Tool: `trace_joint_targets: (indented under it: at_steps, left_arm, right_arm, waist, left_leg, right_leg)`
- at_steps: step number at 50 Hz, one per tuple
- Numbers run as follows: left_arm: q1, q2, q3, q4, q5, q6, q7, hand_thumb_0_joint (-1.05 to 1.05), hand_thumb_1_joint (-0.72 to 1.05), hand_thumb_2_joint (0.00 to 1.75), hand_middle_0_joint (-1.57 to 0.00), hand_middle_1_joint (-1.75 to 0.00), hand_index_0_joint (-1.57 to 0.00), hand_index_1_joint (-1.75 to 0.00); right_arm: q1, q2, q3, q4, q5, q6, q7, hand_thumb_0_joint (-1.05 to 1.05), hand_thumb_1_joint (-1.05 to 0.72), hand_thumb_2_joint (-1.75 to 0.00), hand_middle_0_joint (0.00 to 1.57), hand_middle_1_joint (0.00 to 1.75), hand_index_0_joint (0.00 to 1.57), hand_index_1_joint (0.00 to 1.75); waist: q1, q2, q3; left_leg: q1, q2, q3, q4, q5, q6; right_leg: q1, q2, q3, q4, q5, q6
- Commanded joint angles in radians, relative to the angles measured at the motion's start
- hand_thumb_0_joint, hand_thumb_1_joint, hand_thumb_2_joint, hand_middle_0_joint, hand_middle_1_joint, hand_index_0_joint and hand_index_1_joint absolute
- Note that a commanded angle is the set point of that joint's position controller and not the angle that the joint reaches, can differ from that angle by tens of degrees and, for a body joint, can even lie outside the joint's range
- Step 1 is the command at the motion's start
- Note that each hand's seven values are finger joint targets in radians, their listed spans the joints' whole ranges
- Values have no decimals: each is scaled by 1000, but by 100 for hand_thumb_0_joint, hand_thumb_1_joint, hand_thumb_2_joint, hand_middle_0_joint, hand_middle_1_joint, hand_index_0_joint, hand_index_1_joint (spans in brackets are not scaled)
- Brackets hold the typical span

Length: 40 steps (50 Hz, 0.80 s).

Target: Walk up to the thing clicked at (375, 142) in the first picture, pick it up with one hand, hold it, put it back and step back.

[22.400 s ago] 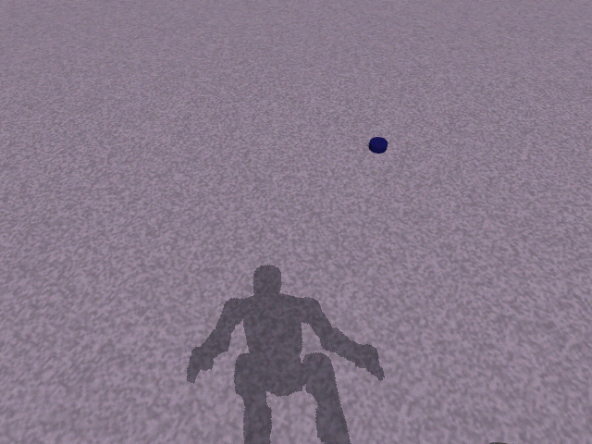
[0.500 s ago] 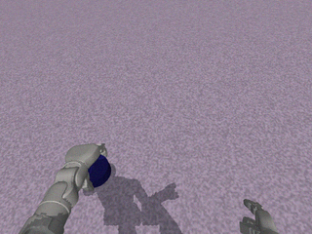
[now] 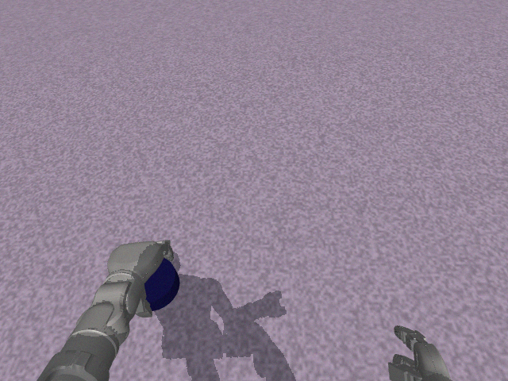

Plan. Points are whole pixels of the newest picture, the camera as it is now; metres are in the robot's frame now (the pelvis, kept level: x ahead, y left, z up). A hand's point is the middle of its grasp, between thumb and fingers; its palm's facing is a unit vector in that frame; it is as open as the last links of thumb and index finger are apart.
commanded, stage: crouch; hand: left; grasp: from above
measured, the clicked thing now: (153, 283) +0.30 +0.22 -0.10
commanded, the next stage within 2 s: lower in 1.70 s
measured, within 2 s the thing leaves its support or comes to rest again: neither
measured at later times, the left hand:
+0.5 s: hand (173, 299) +0.33 +0.24 -0.30, palm faces -0.42 +0.03 -0.91, open 11.6 cm
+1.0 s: hand (186, 311) +0.36 +0.25 -0.49, palm faces -0.44 -0.01 -0.90, open 11.8 cm
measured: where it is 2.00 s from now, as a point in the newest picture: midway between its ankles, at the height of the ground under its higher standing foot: outside the picture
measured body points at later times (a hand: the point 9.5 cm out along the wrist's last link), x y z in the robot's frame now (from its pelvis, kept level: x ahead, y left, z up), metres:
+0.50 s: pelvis -0.05 +0.01 -0.18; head +0.10 +0.02 +0.25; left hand +0.35 +0.23 -0.25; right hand +0.01 -0.28 -0.30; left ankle +0.02 +0.13 -0.73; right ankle +0.01 -0.14 -0.73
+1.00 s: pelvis -0.07 +0.00 -0.33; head +0.15 +0.04 +0.06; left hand +0.38 +0.25 -0.44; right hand +0.00 -0.27 -0.46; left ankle +0.02 +0.13 -0.73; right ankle +0.00 -0.14 -0.73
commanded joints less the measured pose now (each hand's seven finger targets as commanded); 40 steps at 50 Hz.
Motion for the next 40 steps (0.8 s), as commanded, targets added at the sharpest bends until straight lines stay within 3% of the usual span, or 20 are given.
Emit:
trace_joint_targets:
  at_steps: [1,3,5,8,11,12,15,18,21,25,27,29,32,33,35,36,38,39,40]
  left_arm:
    - [-360,175,80,-50,41,-18,128,0,43,93,-87,-81,-86,-82]
    - [-439,152,69,-17,61,-25,170,0,43,97,-89,-80,-87,-83]
    - [-419,128,65,79,86,-22,212,0,47,97,-92,-81,-90,-83]
    - [-488,124,77,156,105,-28,259,0,49,94,-92,-81,-91,-81]
    - [-516,131,90,220,118,-25,298,0,50,94,-91,-82,-91,-82]
    - [-537,172,114,225,124,-29,310,0,52,93,-93,-81,-93,-81]
    - [-553,190,137,279,132,-25,331,0,53,97,-95,-81,-94,-82]
    - [-609,222,163,260,126,-26,344,0,51,96,-93,-82,-93,-82]
    - [-659,227,165,245,121,-24,343,0,50,101,-93,-83,-92,-85]
    - [-685,240,175,315,119,-25,336,0,47,103,-89,-87,-88,-88]
    - [-732,277,188,302,122,-32,335,0,46,105,-88,-88,-87,-90]
    - [-731,272,189,336,126,-40,334,0,45,105,-87,-89,-86,-89]
    - [-786,320,208,336,134,-61,341,0,45,108,-88,-89,-87,-91]
    - [-777,301,198,380,135,-62,342,0,45,107,-88,-89,-87,-91]
    - [-841,352,225,325,140,-79,347,0,44,110,-87,-90,-86,-92]
    - [-822,365,232,324,145,-82,351,0,44,106,-86,-90,-85,-91]
    - [-846,364,230,336,152,-85,358,0,42,108,-84,-92,-84,-93]
    - [-799,348,231,386,155,-79,359,0,43,109,-85,-94,-84,-94]
    - [-840,354,231,337,148,-82,363,0,42,107,-84,-93,-84,-93]
  right_arm:
    - [-6,-146,-61,-77,-21,-39,8,0,-90,-91,20,30,20,30]
    - [24,-149,-71,-52,-33,-46,17,0,-90,-90,20,30,20,30]
    - [46,-149,-77,-42,-42,-54,24,0,-90,-90,20,30,20,30]
    - [69,-155,-90,-38,-54,-69,29,0,-90,-90,20,30,20,30]
    - [82,-166,-94,-30,-64,-88,30,0,-90,-90,20,30,20,30]
    - [88,-172,-100,-25,-69,-92,27,0,-90,-90,20,30,20,30]
    - [94,-177,-101,-18,-82,-105,23,0,-90,-90,20,30,20,30]
    - [105,-185,-105,-12,-94,-118,20,0,-90,-90,20,30,20,30]
    - [104,-184,-107,-8,-101,-128,17,0,-90,-90,20,30,20,30]
    - [108,-188,-99,7,-115,-141,18,0,-90,-90,20,30,20,30]
    - [109,-195,-97,12,-119,-147,20,0,-90,-90,20,30,20,30]
    - [115,-195,-91,18,-122,-155,25,0,-90,-90,20,30,20,30]
    - [118,-190,-82,30,-130,-166,35,0,-90,-90,20,30,20,30]
    - [115,-195,-78,33,-132,-172,39,0,-90,-90,20,30,20,30]
    - [125,-199,-78,45,-137,-176,47,0,-90,-90,20,30,20,30]
    - [126,-194,-76,50,-139,-178,51,0,-90,-90,20,30,20,30]
    - [119,-194,-71,49,-143,-181,59,0,-90,-90,20,30,20,30]
    - [128,-195,-66,52,-148,-183,66,0,-90,-90,20,30,20,30]
    - [126,-191,-67,57,-148,-184,70,0,-90,-90,20,30,20,30]
  waist:
    - [-35,-25,-226]
    - [-55,-21,-283]
    - [-59,-21,-304]
    - [-66,-16,-369]
    - [-70,13,-441]
    - [-59,40,-484]
    - [-77,37,-527]
    - [-81,67,-624]
    - [-97,77,-685]
    - [-125,65,-643]
    - [-128,72,-702]
    - [-140,71,-710]
    - [-148,82,-733]
    - [-157,79,-716]
    - [-154,132,-769]
    - [-137,145,-800]
    - [-152,147,-814]
    - [-158,146,-801]
    - [-152,160,-825]
  left_leg:
    - [41,-46,8,67,122,20]
    - [-27,-40,2,161,122,17]
    - [-114,-38,-5,254,101,11]
    - [-258,-35,-11,381,66,12]
    - [-380,-32,-23,499,43,16]
    - [-397,-29,-28,537,38,14]
    - [-549,-30,-39,643,-22,22]
    - [-638,-26,-52,730,-84,24]
    - [-705,-23,-61,797,-134,24]
    - [-852,-20,-80,879,-260,26]
    - [-874,-20,-86,925,-288,27]
    - [-923,-23,-92,977,-287,28]
    - [-988,-25,-95,1048,-323,32]
    - [-1012,-25,-101,1064,-342,32]
    - [-1006,-24,-110,1092,-345,27]
    - [-1000,-23,-96,1122,-311,27]
    - [-1049,-26,-84,1169,-299,32]
    - [-1056,-26,-89,1185,-277,31]
    - [-1065,-25,-84,1199,-274,31]
  right_leg:
    - [-105,53,-30,6,137,-39]
    - [-188,56,-30,92,141,-39]
    - [-280,58,-37,180,116,-45]
    - [-401,59,-40,299,85,-49]
    - [-533,61,-49,420,56,-54]
    - [-579,64,-58,465,41,-58]
    - [-695,63,-67,573,-5,-61]
    - [-798,60,-71,668,-58,-62]
    - [-873,57,-78,748,-93,-64]
    - [-1025,54,-84,829,-199,-64]
    - [-1069,56,-89,873,-227,-67]
    - [-1132,55,-96,930,-228,-69]
    - [-1198,57,-100,984,-260,-69]
    - [-1237,54,-102,1002,-277,-67]
    - [-1283,55,-111,1052,-283,-71]
    - [-1271,57,-109,1065,-251,-72]
    - [-1285,60,-110,1090,-239,-69]
    - [-1296,55,-116,1113,-216,-67]
    - [-1303,60,-118,1125,-215,-69]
